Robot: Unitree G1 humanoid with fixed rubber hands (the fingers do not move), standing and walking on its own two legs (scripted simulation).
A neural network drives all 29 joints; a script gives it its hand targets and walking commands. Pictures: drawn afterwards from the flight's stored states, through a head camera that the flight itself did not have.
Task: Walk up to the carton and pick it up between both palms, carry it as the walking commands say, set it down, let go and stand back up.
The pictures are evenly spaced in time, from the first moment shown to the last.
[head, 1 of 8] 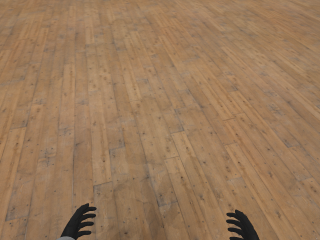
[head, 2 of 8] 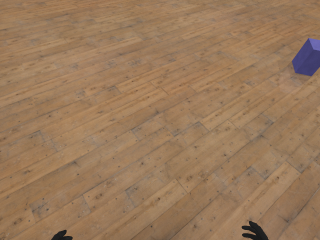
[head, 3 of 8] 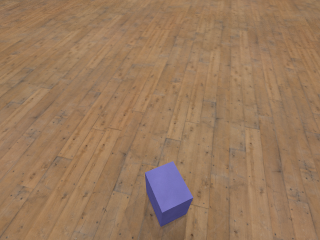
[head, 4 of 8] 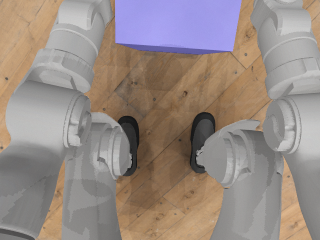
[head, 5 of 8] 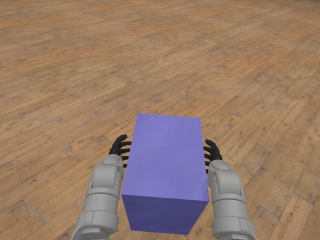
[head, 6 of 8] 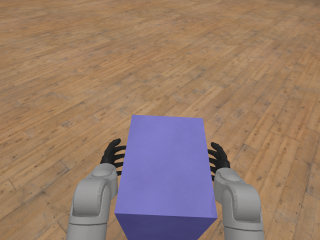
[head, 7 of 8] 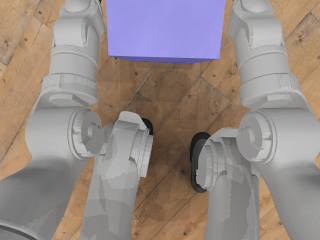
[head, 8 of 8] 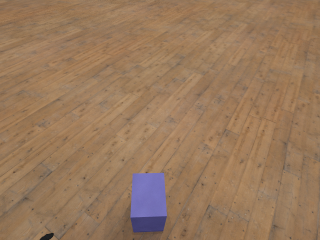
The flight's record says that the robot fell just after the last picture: no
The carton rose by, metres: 0.66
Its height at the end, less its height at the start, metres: +0.00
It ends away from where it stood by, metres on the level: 1.57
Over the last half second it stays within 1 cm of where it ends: yes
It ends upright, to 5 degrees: yes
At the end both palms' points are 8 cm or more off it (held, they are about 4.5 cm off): yes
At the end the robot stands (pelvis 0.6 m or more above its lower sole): yes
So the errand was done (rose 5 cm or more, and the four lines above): yes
